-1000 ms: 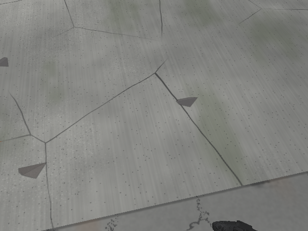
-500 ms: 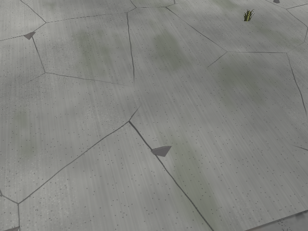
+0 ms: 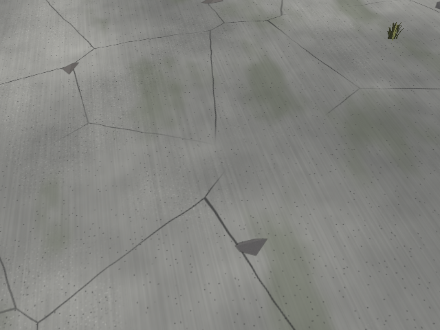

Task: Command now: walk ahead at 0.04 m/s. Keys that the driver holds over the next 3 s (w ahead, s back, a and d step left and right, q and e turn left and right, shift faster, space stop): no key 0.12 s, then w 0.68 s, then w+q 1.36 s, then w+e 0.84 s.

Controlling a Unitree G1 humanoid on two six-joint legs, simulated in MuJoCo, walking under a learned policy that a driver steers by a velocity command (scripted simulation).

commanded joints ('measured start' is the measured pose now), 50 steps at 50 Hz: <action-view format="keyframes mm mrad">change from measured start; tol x32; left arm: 1 -11 107 20 -33 -9 9 2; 33 -335 94 45 -173 1 28 -68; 40 197 346 128 -41 54 4 -28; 50 50 147 61 3 -1 -50 -23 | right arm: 1 91 -29 4 8 -2 -3 -11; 20 428 -179 -50 100 3 -107 13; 50 56 -58 -28 -34 -14 -52 66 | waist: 1 -40 -114 35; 20 -154 247 157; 40 102 -267 -247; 50 -30 -75 84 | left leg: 1 175 -8 27 -207 154 11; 14 -124 -31 65 -72 -72 102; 19 389 137 -304 -425 -257 210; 37 338 160 12 -220 1009 141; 39 84 72 62 265 616 108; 40 -193 -109 65 641 -126 79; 50 -315 64 -30 497 179 95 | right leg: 1 -118 -225 197 -126 -46 -50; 16 1 -318 388 -206 -507 -145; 24 -558 -115 77 642 -200 8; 38 123 -7 -50 155 38 -70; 41 379 -478 808 -173 -389 -229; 50 34 -309 108 -276 70 -70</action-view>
